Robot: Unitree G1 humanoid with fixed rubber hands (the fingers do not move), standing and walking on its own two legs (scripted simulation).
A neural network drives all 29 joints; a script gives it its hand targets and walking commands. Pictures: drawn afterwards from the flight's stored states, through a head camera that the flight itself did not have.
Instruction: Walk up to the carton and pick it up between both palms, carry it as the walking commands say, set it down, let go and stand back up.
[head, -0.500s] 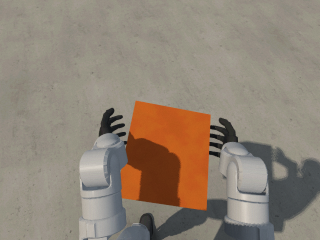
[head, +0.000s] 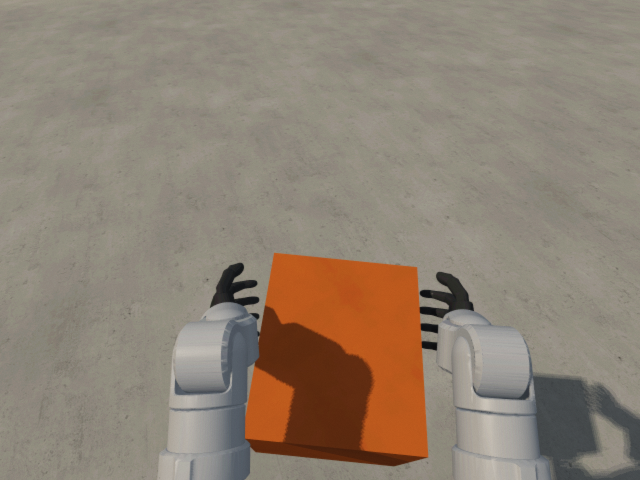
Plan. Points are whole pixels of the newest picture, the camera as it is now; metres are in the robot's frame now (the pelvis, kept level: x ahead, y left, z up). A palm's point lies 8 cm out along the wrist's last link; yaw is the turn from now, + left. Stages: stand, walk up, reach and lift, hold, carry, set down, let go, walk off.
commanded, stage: carry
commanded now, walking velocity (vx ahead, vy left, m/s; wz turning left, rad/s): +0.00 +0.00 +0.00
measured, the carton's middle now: (334, 361) +0.31 +0.01 +0.00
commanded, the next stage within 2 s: none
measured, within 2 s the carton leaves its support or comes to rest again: neither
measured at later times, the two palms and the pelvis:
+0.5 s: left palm (240, 339) +0.29 +0.12 +0.09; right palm (471, 352) +0.28 -0.14 +0.08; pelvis -0.01 +0.00 +0.00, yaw -1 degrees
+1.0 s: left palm (252, 361) +0.26 +0.11 +0.09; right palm (494, 377) +0.25 -0.16 +0.08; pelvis -0.04 -0.02 +0.00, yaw -1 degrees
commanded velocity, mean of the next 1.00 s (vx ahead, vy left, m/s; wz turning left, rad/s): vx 0.00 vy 0.00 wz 0.00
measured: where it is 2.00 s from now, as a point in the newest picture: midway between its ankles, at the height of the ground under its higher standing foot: outside the picture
